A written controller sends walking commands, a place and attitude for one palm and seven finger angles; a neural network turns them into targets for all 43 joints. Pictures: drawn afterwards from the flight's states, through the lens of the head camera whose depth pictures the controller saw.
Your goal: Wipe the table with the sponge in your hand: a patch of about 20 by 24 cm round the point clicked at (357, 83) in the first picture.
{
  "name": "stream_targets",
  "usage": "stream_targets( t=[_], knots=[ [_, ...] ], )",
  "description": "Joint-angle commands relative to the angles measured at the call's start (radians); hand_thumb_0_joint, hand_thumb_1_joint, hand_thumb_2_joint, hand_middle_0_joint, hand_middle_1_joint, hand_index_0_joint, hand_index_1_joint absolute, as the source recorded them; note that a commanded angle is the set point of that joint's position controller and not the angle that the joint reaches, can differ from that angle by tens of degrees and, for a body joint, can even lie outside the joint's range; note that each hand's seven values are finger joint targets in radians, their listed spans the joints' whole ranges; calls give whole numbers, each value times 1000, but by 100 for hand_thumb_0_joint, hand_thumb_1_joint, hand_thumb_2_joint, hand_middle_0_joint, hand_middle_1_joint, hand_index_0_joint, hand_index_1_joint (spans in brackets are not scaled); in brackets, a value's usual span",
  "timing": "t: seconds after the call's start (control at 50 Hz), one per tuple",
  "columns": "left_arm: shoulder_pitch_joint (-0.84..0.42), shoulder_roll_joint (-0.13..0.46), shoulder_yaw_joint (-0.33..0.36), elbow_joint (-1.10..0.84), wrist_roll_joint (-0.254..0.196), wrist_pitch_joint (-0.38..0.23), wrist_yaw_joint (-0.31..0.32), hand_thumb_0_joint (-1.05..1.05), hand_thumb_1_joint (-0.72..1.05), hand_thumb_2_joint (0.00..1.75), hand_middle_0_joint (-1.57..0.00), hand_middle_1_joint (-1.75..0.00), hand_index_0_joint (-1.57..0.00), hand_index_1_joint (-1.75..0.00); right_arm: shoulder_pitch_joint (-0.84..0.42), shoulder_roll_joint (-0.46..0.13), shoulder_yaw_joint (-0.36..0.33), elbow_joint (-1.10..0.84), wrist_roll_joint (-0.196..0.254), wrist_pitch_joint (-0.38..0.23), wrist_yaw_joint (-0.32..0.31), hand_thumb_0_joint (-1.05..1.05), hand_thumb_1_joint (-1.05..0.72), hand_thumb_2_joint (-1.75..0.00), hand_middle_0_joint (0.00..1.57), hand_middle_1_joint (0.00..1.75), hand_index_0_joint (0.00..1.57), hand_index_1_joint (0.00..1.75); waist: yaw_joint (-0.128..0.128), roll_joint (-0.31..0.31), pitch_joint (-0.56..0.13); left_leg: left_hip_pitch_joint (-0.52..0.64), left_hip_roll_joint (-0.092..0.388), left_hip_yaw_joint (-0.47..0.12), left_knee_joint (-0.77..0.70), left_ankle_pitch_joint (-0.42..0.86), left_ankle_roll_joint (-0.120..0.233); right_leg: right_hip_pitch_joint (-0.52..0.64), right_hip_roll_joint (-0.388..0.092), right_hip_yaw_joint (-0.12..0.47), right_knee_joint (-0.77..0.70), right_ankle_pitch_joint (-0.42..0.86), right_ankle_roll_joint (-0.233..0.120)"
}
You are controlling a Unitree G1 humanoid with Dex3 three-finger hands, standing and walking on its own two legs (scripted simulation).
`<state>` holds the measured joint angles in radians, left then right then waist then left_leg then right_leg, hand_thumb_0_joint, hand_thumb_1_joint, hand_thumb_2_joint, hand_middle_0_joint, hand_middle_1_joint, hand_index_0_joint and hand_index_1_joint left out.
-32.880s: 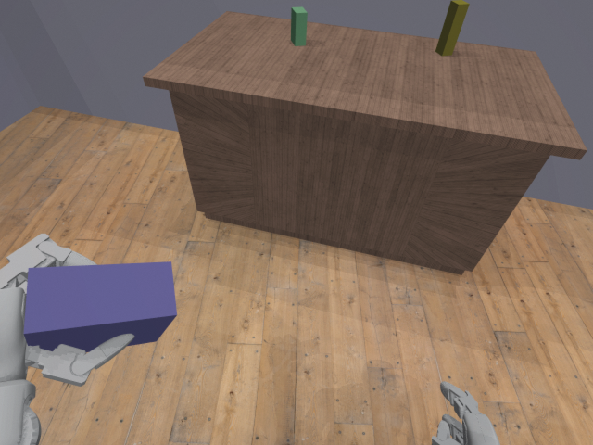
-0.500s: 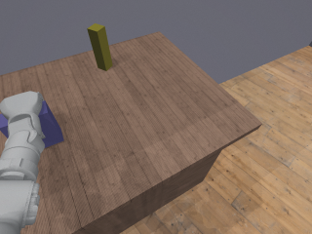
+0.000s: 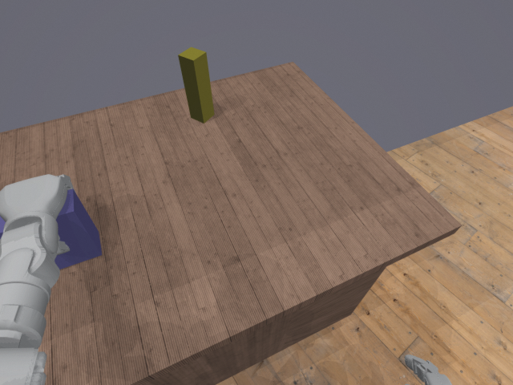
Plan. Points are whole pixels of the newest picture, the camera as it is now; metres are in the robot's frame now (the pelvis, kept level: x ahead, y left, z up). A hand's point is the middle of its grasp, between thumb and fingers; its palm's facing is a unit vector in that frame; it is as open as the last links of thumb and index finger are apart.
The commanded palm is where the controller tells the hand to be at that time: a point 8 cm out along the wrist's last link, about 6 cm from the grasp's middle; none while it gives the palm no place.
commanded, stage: wipe back along the first lane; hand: left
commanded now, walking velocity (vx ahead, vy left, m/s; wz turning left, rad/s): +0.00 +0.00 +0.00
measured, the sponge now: (58, 241) +0.33 +0.38 +0.00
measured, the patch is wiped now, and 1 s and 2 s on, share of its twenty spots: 1.00 1.00 1.00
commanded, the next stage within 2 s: lift the sponge slowly off the table in 1.44 s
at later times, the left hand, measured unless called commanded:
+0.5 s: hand (54, 244) +0.30 +0.35 +0.05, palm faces -0.06 -0.03 -1.00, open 9.6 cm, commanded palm +0.26 +0.33 +0.08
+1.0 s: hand (58, 270) +0.26 +0.32 +0.05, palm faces -0.03 -0.04 -1.00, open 9.6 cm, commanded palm +0.21 +0.30 +0.07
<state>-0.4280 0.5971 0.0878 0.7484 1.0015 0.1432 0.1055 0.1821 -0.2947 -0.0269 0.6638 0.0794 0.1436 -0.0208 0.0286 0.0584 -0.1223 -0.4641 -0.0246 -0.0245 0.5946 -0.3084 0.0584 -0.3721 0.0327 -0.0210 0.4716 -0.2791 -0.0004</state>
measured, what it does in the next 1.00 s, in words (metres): stands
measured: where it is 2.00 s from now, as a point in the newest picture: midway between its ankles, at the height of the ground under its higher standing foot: outside the picture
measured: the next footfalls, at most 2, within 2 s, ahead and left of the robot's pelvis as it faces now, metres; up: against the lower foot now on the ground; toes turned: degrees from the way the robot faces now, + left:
none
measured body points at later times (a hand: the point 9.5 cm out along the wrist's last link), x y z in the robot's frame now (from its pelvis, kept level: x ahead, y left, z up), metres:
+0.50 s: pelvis -0.02 +0.01 +0.00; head +0.00 +0.00 +0.45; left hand +0.30 +0.35 +0.10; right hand +0.15 -0.23 -0.11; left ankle -0.02 +0.08 -0.73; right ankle -0.04 -0.13 -0.73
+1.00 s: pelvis +0.00 +0.00 +0.00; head +0.00 -0.03 +0.45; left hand +0.25 +0.32 +0.10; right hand +0.21 -0.23 -0.09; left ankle -0.02 +0.08 -0.73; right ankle -0.04 -0.13 -0.73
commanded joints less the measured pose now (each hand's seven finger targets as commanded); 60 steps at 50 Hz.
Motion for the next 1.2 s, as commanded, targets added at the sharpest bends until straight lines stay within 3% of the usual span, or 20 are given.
stream_targets(
  t=[0.0, 0.06, 0.1, 0.16, 0.22, 0.38, 0.44, 0.46, 0.5, 0.64, 0.7, 0.74, 0.8, 0.86, 0.9, 0.98, 1.0, 1.06, 1.08, 1.18],
  knots=[
    [-185, 204, 19, -160, 4, 3, 3, 0, 10, 130, -120, -160, -120, -160, -41, -143, -45, -110, -3, -34, -11, 0, -90, -90, 20, 30, 20, 30, -12, -2, -248, 232, 26, -36, -30, 507, -4, 62, 10, -3, -6, 392, -74],
    [-119, 148, -19, -192, 1, 33, 13, 0, 10, 130, -120, -160, -120, -160, -47, -137, -47, -115, -2, -35, -5, 0, -90, -90, 20, 30, 20, 30, -7, 16, -248, 265, 30, -54, -32, 505, -13, 37, 16, -17, -7, 327, -74],
    [-91, 154, 5, -207, -18, 45, 16, 0, 10, 130, -120, -160, -120, -160, -65, -138, -42, -117, 0, -40, -7, 0, -90, -90, 20, 30, 20, 30, 1, 5, -237, 250, 32, -56, -41, 480, -14, 50, 16, -12, -12, 316, -79],
    [-39, 87, -47, -238, -29, 75, 22, 0, 10, 130, -120, -160, -120, -160, -82, -131, -38, -131, 1, -41, -5, 0, -90, -90, 20, 30, 20, 30, 0, -23, -214, 241, 28, -63, -55, 420, -16, 48, 18, -24, -15, 269, -75],
    [-15, 104, -25, -218, -37, 101, 25, 0, 10, 130, -120, -160, -120, -160, -86, -138, -30, -126, 1, -42, -8, 0, -90, -90, 20, 30, 20, 30, 5, -59, -184, 211, 26, -63, -72, 362, -14, 61, 19, -25, -21, 244, -77],
    [28, 49, -74, -268, -36, 141, 16, 0, 10, 130, -120, -160, -120, -160, -132, -124, -15, -145, 4, -48, -9, 0, -90, -90, 20, 30, 20, 30, 12, -38, -124, 197, 24, -67, -105, 263, -17, 55, 17, -26, -34, 153, -78],
    [41, 69, -56, -259, -33, 150, 13, 0, 10, 130, -120, -160, -120, -160, -137, -124, -12, -142, 5, -50, -12, 0, -90, -90, 20, 30, 20, 30, 18, -47, -114, 193, 22, -69, -112, 237, -15, 62, 17, -25, -39, 130, -80],
    [36, 36, -86, -284, -33, 148, 9, 0, 10, 130, -120, -160, -120, -160, -144, -122, -10, -151, 4, -51, -12, 0, -90, -90, 20, 30, 20, 30, 17, -38, -121, 199, 20, -68, -111, 244, -15, 65, 17, -24, -40, 141, -81],
    [75, 38, -67, -320, -43, 142, 7, 0, 10, 130, -120, -160, -120, -160, -158, -118, -10, -158, 2, -57, -10, 0, -90, -90, 20, 30, 20, 30, 27, -22, -142, 213, 23, -71, -112, 281, -16, 91, 14, -19, -38, 170, -83],
    [169, -27, -105, -394, -58, 159, 11, 0, 10, 130, -120, -160, -120, -160, -180, -110, -8, -165, 0, -67, -4, 0, -90, -90, 20, 30, 20, 30, 26, -46, -105, 218, 24, -70, -112, 280, -16, 92, 16, -23, -40, 182, -79],
    [176, 6, -74, -429, -63, 167, 12, 0, 10, 130, -120, -160, -120, -160, -192, -115, -9, -160, 0, -69, -5, 0, -90, -90, 20, 30, 20, 30, 31, -52, -110, 222, 26, -70, -116, 300, -17, 112, 16, -15, -40, 206, -82],
    [255, -27, -89, -450, -70, 174, 14, 0, 10, 130, -120, -160, -120, -160, -196, -107, -8, -167, -1, -75, -3, 0, -90, -90, 20, 30, 20, 30, 40, -60, -124, 233, 21, -64, -107, 326, -14, 135, 13, -17, -38, 245, -77],
    [276, -10, -68, -495, -80, 180, 13, 0, 10, 130, -120, -160, -120, -160, -211, -110, -7, -163, -3, -77, -4, 0, -90, -90, 20, 30, 20, 30, 41, -67, -120, 234, 22, -62, -109, 344, -15, 152, 12, -7, -36, 285, -77],
    [343, -56, -96, -524, -86, 189, 11, 0, 10, 130, -120, -160, -120, -160, -218, -102, -6, -166, -4, -84, -1, 0, -90, -90, 20, 30, 20, 30, 43, -73, -118, 246, 17, -53, -100, 370, -13, 164, 10, -11, -36, 332, -74],
    [394, -15, -53, -563, -90, 188, 14, 0, 10, 130, -120, -160, -120, -160, -230, -106, -6, -166, -7, -88, 3, 0, -90, -90, 20, 30, 20, 30, 56, -66, -132, 252, 16, -51, -93, 407, -14, 193, 7, 4, -27, 389, -76],
    [507, -68, -78, -628, -100, 190, 14, 0, 10, 130, -120, -160, -120, -160, -238, -92, -4, -175, -5, -96, 13, 0, -90, -90, 20, 30, 20, 30, 55, -88, -131, 253, 16, -46, -81, 452, -16, 208, 3, 0, -14, 463, -67],
    [527, -44, -51, -663, -106, 187, 19, 0, 10, 130, -120, -160, -120, -160, -250, -97, -8, -176, -6, -98, 13, 0, -90, -90, 20, 30, 20, 30, 61, -86, -125, 255, 19, -51, -83, 459, -16, 210, 3, 9, -13, 466, -69],
    [581, -111, -97, -708, -115, 199, 28, 0, 10, 130, -120, -160, -120, -160, -261, -87, -6, -184, -8, -101, 16, 0, -90, -90, 20, 30, 20, 30, 54, -99, -100, 250, 17, -40, -81, 430, -15, 198, 4, 5, -17, 469, -64],
    [611, -70, -51, -704, -115, 202, 36, 0, 10, 130, -120, -160, -120, -160, -257, -90, -8, -175, -7, -100, 16, 0, -90, -90, 20, 30, 20, 30, 63, -119, -109, 246, 16, -42, -79, 427, -16, 208, 4, 9, -14, 475, -64],
    [518, -96, -103, -727, -99, 246, 40, 0, 10, 130, -120, -160, -120, -160, -285, -89, 0, -176, -7, -93, 1, 0, -90, -90, 20, 30, 20, 30, 49, -100, -36, 231, 14, -43, -110, 326, -13, 165, 8, 9, -37, 344, -65]
  ],
)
